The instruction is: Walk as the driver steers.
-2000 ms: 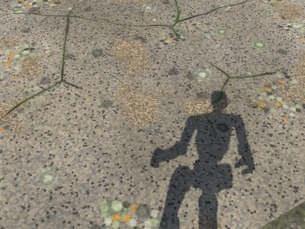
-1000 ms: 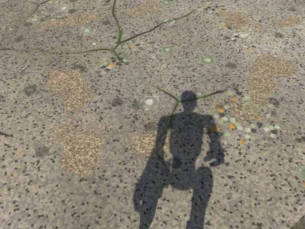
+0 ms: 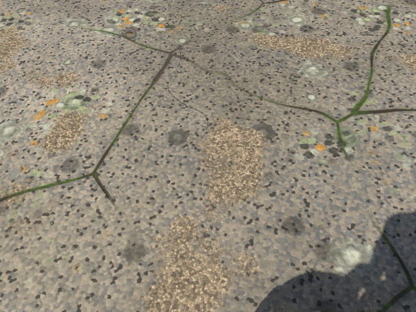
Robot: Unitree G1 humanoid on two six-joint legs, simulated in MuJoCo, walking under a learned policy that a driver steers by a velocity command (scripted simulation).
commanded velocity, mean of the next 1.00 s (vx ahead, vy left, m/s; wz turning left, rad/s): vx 0.50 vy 0.00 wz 0.28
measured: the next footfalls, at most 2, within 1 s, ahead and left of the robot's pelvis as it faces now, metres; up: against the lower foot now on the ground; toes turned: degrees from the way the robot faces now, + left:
left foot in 0.22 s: +0.25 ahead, +0.15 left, +0.00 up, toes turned +11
right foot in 0.74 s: +0.63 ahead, +0.03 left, +0.00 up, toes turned +13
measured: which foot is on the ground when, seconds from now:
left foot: up 0.00-0.20, down 0.22-0.76, up 0.78-1.00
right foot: down 0.00-0.22, up 0.24-0.72, down 0.74-1.00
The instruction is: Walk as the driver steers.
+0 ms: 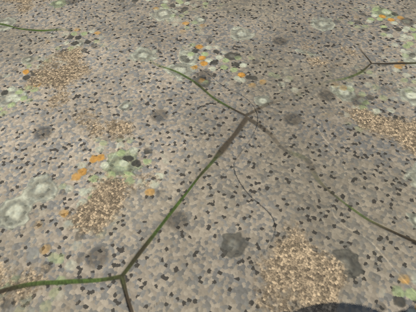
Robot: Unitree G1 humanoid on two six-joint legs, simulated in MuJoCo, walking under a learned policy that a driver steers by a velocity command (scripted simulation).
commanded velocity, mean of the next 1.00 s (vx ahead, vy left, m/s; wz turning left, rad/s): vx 0.50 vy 0.00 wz -0.22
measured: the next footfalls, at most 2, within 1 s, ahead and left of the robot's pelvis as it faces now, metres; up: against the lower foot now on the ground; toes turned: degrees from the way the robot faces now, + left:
left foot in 0.28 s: +0.32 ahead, +0.16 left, +0.00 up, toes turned +1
right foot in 0.82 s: +0.61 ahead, -0.10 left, +0.00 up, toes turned -14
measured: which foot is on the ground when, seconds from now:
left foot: up 0.00-0.26, down 0.28-0.84, up 0.86-1.00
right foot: down 0.00-0.28, up 0.30-0.80, down 0.82-1.00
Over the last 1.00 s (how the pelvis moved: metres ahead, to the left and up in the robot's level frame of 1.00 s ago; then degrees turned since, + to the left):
0.56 0.10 0.00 15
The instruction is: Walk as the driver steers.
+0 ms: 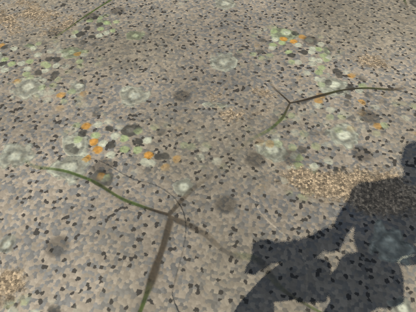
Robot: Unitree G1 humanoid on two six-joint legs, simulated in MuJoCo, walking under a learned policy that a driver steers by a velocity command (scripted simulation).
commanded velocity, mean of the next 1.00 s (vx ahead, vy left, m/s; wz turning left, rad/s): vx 0.47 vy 0.00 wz -0.51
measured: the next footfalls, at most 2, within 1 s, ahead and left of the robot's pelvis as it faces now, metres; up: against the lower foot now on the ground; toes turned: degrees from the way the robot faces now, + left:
left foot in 0.30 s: +0.36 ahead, +0.14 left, +0.00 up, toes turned -14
right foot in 0.82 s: +0.53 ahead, -0.21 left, +0.00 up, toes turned -33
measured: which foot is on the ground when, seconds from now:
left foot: up 0.00-0.28, down 0.30-0.84, up 0.86-1.00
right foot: down 0.00-0.32, up 0.34-0.80, down 0.82-1.00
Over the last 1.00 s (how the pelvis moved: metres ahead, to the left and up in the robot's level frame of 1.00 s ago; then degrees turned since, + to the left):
0.55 -0.01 -0.01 -17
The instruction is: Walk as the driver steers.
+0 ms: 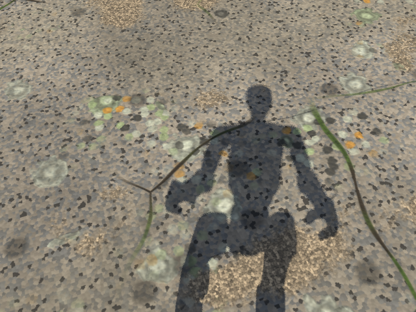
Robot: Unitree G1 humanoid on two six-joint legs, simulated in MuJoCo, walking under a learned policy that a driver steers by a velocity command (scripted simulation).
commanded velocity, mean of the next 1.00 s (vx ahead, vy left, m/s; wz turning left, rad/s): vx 0.05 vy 0.00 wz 0.47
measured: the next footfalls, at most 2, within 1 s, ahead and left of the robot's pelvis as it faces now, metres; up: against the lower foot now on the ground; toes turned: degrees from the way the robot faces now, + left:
left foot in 0.34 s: +0.18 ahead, +0.15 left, +0.00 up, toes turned +13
right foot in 0.78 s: +0.24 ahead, -0.07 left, +0.00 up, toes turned +31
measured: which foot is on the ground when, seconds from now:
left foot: up 0.00-0.32, down 0.34-0.78, up 0.80-1.00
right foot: down 0.00-0.34, up 0.36-0.76, down 0.78-1.00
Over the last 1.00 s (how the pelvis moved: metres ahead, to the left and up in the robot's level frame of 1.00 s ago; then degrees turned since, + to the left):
0.49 -0.10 0.00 -30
